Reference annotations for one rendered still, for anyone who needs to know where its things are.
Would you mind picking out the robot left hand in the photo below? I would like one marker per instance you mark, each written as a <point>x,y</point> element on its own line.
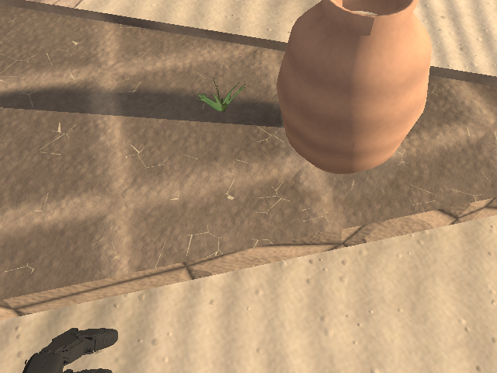
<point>70,346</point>

